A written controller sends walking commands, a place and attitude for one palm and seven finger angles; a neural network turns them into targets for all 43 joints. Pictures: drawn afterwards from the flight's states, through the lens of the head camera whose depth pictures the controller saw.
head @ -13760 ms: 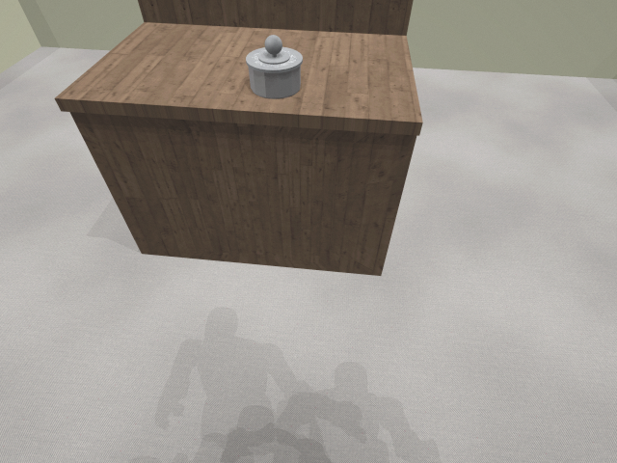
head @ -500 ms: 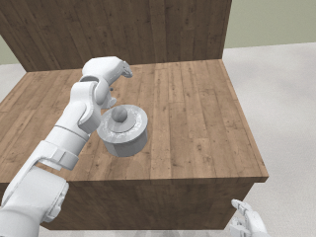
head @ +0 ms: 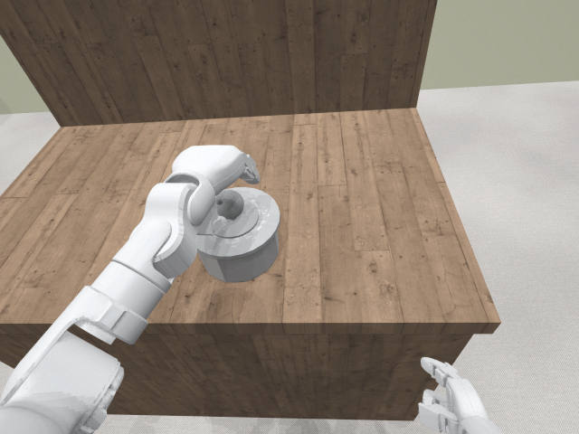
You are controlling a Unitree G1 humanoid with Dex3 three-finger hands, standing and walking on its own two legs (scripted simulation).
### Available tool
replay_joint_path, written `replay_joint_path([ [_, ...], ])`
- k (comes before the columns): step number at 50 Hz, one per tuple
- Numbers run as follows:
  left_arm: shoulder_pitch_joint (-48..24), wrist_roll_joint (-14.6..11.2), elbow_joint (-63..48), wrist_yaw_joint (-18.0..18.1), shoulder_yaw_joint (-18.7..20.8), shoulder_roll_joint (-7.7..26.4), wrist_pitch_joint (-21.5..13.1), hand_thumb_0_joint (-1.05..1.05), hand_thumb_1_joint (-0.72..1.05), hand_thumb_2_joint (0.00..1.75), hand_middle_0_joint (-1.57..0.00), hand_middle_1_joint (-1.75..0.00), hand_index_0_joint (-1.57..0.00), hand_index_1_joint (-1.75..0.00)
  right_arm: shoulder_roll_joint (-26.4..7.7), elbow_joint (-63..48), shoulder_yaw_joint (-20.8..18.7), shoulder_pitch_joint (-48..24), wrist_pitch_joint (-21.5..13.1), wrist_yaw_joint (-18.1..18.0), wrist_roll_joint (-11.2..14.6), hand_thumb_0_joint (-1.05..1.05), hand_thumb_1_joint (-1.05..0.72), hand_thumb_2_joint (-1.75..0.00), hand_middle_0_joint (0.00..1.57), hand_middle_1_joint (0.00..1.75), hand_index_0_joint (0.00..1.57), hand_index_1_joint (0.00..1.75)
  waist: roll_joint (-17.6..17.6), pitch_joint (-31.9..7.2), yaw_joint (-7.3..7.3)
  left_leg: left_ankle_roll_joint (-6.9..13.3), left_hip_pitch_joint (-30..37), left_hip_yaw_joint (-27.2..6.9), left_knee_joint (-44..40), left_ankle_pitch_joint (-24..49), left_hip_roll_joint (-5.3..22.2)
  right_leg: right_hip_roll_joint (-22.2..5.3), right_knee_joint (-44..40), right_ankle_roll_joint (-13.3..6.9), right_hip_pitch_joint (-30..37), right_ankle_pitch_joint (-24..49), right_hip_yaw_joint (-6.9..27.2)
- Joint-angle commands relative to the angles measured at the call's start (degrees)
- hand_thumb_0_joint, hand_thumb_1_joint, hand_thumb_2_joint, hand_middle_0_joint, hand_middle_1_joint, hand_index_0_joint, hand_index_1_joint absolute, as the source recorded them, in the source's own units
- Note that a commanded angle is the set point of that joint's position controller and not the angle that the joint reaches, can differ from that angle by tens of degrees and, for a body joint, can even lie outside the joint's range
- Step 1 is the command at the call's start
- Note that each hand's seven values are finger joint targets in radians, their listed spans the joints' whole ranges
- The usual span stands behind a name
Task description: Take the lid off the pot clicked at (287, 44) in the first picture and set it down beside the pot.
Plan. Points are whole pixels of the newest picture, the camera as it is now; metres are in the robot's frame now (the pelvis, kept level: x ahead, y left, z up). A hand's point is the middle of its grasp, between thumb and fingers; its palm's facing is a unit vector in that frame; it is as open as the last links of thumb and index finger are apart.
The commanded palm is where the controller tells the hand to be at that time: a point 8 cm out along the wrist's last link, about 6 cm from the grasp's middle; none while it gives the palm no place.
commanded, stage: move the open hand above the knob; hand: left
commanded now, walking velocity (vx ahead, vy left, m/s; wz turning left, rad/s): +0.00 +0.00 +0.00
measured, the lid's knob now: (229, 204) +0.45 +0.12 +0.08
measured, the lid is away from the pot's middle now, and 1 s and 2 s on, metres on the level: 0.00 0.00 0.00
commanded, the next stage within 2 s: none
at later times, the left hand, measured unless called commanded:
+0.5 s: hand (198, 166) +0.43 +0.14 +0.17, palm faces -0.12 -0.08 -0.99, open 10.4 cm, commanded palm +0.39 +0.13 +0.22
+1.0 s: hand (214, 177) +0.42 +0.12 +0.16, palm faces -0.15 -0.02 -0.99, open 10.3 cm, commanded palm +0.40 +0.14 +0.22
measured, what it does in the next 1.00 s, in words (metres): stands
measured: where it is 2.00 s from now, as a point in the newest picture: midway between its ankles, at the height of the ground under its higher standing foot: outside the picture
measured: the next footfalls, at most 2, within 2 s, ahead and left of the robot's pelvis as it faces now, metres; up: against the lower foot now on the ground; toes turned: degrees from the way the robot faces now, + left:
none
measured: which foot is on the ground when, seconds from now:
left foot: down 0.00-1.00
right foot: down 0.00-1.00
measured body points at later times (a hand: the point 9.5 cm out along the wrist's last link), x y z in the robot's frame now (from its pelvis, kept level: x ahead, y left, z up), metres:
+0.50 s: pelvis +0.00 +0.00 +0.00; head +0.00 -0.03 +0.45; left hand +0.43 +0.15 +0.23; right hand +0.17 -0.22 -0.11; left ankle -0.02 +0.09 -0.74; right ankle +0.01 -0.11 -0.74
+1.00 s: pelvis +0.00 +0.00 +0.00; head +0.01 -0.04 +0.45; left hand +0.42 +0.12 +0.22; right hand +0.20 -0.22 -0.10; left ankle -0.02 +0.09 -0.74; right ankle +0.01 -0.11 -0.74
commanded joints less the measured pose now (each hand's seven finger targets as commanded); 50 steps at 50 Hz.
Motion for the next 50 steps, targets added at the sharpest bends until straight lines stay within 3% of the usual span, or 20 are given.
replay_joint_path([
  [1, -45.3, 4.0, -7.8, 6.5, 20.1, 24.5, 0.0, 0.0, -0.36, 1.5, -0.82, -0.08, -0.82, -0.08, -4.0, -5.4, -0.5, -6.5, -4.8, -3.0, -0.4, 0.0, -0.9, -0.9, 0.2, 0.3, 0.2, 0.3, -6.0, -22.6, 0.23, 0.6, 1.7, -2.6, -4.2, 17.4, 1.4, 0.1, -1.2, -1.5, 15.8, 17.3, 2.4],
  [2, -40.3, 2.8, -4.4, 7.5, 21.5, 24.4, 0.4, 0.0, -0.36, 1.5, -0.82, -0.08, -0.82, -0.08, -4.6, -4.9, -0.7, -6.2, -4.8, -3.1, -0.4, 0.0, -0.9, -0.9, 0.2, 0.3, 0.2, 0.3, -6.4, -20.9, 1.03, 0.4, 0.6, -2.2, -4.5, 16.7, 1.6, 0.0, -1.8, -1.7, 15.7, 16.4, 2.5],
  [5, -22.6, 0.9, 8.6, 6.3, 10.3, 7.0, 1.6, 0.0, -0.36, 1.5, -0.82, -0.08, -0.82, -0.08, -4.2, -5.4, -0.1, -7.4, -3.6, -1.9, 0.2, 0.0, -0.9, -0.9, 0.2, 0.3, 0.2, 0.3, -9.9, -10.5, 1.0, -0.9, -3.4, -0.8, -5.2, 13.0, 2.1, -0.5, -2.4, -1.2, 9.1, 12.3, 0.6],
  [8, -15.5, 0.6, 6.4, 3.3, 1.7, -3.7, 1.6, 0.0, -0.36, 1.5, -0.82, -0.08, -0.82, -0.08, -4.8, -8.7, -1.1, -8.8, -2.3, 0.2, 0.8, 0.0, -0.9, -0.9, 0.2, 0.3, 0.2, 0.3, -9.4, -11.9, 0.08, -0.9, -1.7, 0.2, -3.9, 13.6, 2.5, -0.5, -2.0, -1.3, 6.9, 12.8, 0.0],
  [10, -23.3, 1.7, -2.0, 2.5, 3.4, 0.7, 1.1, 0.0, -0.36, 1.5, -0.82, -0.08, -0.82, -0.08, -5.0, -10.0, -1.8, -9.7, -1.5, 0.2, 0.7, 0.0, -0.9, -0.9, 0.2, 0.3, 0.2, 0.3, -8.5, -16.6, -0.64, 0.0, -0.1, 0.0, -3.1, 12.5, 2.3, -0.8, -2.0, -1.3, 8.5, 12.3, 0.9],
  [13, -48.8, 3.2, -21.2, 4.1, 13.3, 18.4, -1.6, 0.0, -0.36, 1.5, -0.82, -0.08, -0.82, -0.08, -4.4, -11.0, -1.8, -9.9, -3.7, -1.4, 0.1, 0.0, -0.9, -0.9, 0.2, 0.3, 0.2, 0.3, -2.2, -29.6, -0.86, 1.1, 5.5, -2.5, -3.2, 15.7, 1.4, -0.5, -0.5, -1.5, 15.3, 15.0, 2.9],
  [15, -53.4, 3.7, -18.8, 5.6, 15.5, 21.2, -1.8, 0.0, -0.36, 1.5, -0.82, -0.08, -0.82, -0.08, -3.9, -8.2, -1.6, -7.3, -6.2, -2.4, -0.2, 0.0, -0.9, -0.9, 0.2, 0.3, 0.2, 0.3, 0.7, -31.1, -1.08, 0.7, 8.7, -4.3, -2.8, 20.5, 1.5, 0.2, 0.0, -2.0, 14.6, 17.2, 2.1],
  [17, -43.8, 2.9, -6.4, 7.3, 20.9, 24.1, -0.7, 0.0, -0.36, 1.5, -0.82, -0.08, -0.82, -0.08, -5.1, -5.1, -1.5, -4.2, -6.2, -3.0, -0.5, 0.0, -0.9, -0.9, 0.2, 0.3, 0.2, 0.3, -2.6, -24.7, -0.12, 0.5, 4.6, -3.5, -3.7, 18.2, 1.8, 0.5, -1.7, -2.1, 13.6, 15.6, 1.8],
  [20, -27.1, 1.2, 12.9, 6.6, 11.3, 8.9, 2.1, 0.0, -0.36, 1.5, -0.82, -0.08, -0.82, -0.08, -4.7, -3.3, -0.2, -4.9, -4.3, -2.7, 0.1, 0.0, -0.9, -0.9, 0.2, 0.3, 0.2, 0.3, -12.5, -8.7, -0.1, -0.6, -3.9, -1.1, -5.7, 11.2, 2.4, -0.1, -3.4, -1.2, 7.4, 10.2, 0.2],
  [24, -19.9, 1.1, 1.3, 3.1, 2.0, -2.7, 1.3, 0.0, -0.36, 1.5, -0.82, -0.08, -0.82, -0.08, -4.8, -9.3, -1.5, -9.3, -2.8, 0.3, 0.5, 0.0, -0.9, -0.9, 0.2, 0.3, 0.2, 0.3, -7.4, -16.2, 0.41, -0.6, 0.1, -0.6, -3.3, 17.2, 2.4, -0.9, -1.1, -1.7, 9.0, 15.8, 0.3],
  [26, -26.9, 1.9, -8.8, 2.3, 3.1, 0.8, 0.7, 0.0, -0.36, 1.5, -0.82, -0.08, -0.82, -0.08, -4.5, -10.8, -2.2, -10.1, -2.1, 0.8, 0.3, 0.0, -0.9, -0.9, 0.2, 0.3, 0.2, 0.3, -5.6, -22.4, -0.28, 0.3, 3.5, -1.2, -2.0, 21.4, 2.3, -0.9, -0.6, -1.7, 11.2, 18.5, 1.1],
  [28, -40.9, 3.4, -16.3, 3.2, 10.7, 13.2, -0.2, 0.0, -0.36, 1.5, -0.82, -0.08, -0.82, -0.08, -4.6, -10.6, -2.1, -8.8, -2.8, -0.1, 0.0, 0.0, -0.9, -0.9, 0.2, 0.3, 0.2, 0.3, -3.8, -27.1, -0.64, 0.9, 5.0, -2.1, -2.4, 20.2, 1.9, -0.4, -0.6, -1.7, 14.2, 18.6, 2.2],
  [30, -49.5, 4.7, -13.5, 5.0, 17.8, 22.8, 0.3, 0.0, -0.36, 1.5, -0.82, -0.08, -0.82, -0.08, -4.9, -7.6, -1.4, -6.9, -4.3, -1.9, -0.3, 0.0, -0.9, -0.9, 0.2, 0.3, 0.2, 0.3, -3.7, -27.0, -0.48, 0.9, 4.3, -2.9, -3.2, 19.3, 1.6, 0.0, -0.5, -1.8, 15.9, 18.9, 2.5],
  [32, -47.7, 3.9, -8.4, 6.9, 20.3, 24.2, 0.7, 0.0, -0.36, 1.5, -0.82, -0.08, -0.82, -0.08, -5.0, -5.8, -1.1, -5.8, -5.3, -2.9, -0.5, 0.0, -0.9, -0.9, 0.2, 0.3, 0.2, 0.3, -4.0, -24.0, 0.1, 0.7, 2.5, -2.7, -4.0, 18.2, 1.5, 0.1, -1.4, -2.0, 15.5, 17.7, 2.4],
  [37, -20.2, 0.9, 9.5, 5.4, 9.0, 3.4, 2.6, 0.0, -0.36, 1.5, -0.82, -0.08, -0.82, -0.08, -5.0, -6.3, -1.1, -6.8, -4.2, -1.2, 0.2, 0.0, -0.9, -0.9, 0.2, 0.3, 0.2, 0.3, -9.1, -14.6, 1.13, -0.6, -1.3, -1.0, -3.8, 18.1, 2.3, -0.5, -1.4, -1.8, 10.0, 17.3, 0.6],
  [40, -22.4, 1.9, -0.7, 2.7, 1.3, -3.2, 2.0, 0.0, -0.36, 1.5, -0.82, -0.08, -0.82, -0.08, -4.7, -9.3, -1.7, -9.6, -2.4, 0.5, 0.6, 0.0, -0.9, -0.9, 0.2, 0.3, 0.2, 0.3, -8.2, -17.9, -0.27, -0.2, 1.1, -0.5, -2.3, 19.3, 2.4, -0.8, -0.9, -1.6, 8.9, 18.3, 0.4],
  [42, -31.6, 2.2, -9.5, 2.5, 5.2, 3.7, 1.2, 0.0, -0.36, 1.5, -0.82, -0.08, -0.82, -0.08, -4.7, -10.2, -2.2, -10.2, -2.0, 0.3, 0.2, 0.0, -0.9, -0.9, 0.2, 0.3, 0.2, 0.3, -7.3, -22.0, -0.88, 0.7, 2.9, -1.2, -1.6, 20.4, 2.3, -0.9, -0.8, -1.8, 11.0, 19.4, 1.1],
  [44, -44.5, 4.0, -14.4, 3.6, 13.4, 16.5, 0.8, 0.0, -0.36, 1.5, -0.82, -0.08, -0.82, -0.08, -4.6, -9.3, -1.9, -8.8, -3.2, -1.0, -0.1, 0.0, -0.9, -0.9, 0.2, 0.3, 0.2, 0.3, -5.5, -27.0, -0.61, 1.2, 4.1, -2.0, -2.1, 19.6, 1.6, -0.5, -0.4, -1.7, 15.4, 20.4, 2.6],
  [47, -47.8, 4.0, -10.3, 5.9, 21.3, 25.8, 0.9, 0.0, -0.36, 1.5, -0.82, -0.08, -0.82, -0.08, -5.2, -6.0, -1.1, -6.6, -5.0, -2.9, -0.7, 0.0, -0.9, -0.9, 0.2, 0.3, 0.2, 0.3, -5.1, -26.7, 0.2, 1.0, 2.8, -2.5, -3.2, 19.6, 1.4, -0.4, -1.0, -1.8, 17.7, 20.9, 3.0],
  [50, -32.5, 2.8, 3.8, 6.1, 12.4, 10.8, 2.8, 0.0, -0.36, 1.5, -0.82, -0.08, -0.82, -0.08, -3.8, -4.7, -0.5, -6.7, -5.0, -2.3, -0.3, 0.0, -0.9, -0.9, 0.2, 0.3, 0.2, 0.3, -8.1, -17.7, 0.69, 0.0, 0.2, -1.8, -3.7, 19.5, 1.9, -0.4, -1.3, -1.7, 12.3, 19.2, 1.3],
])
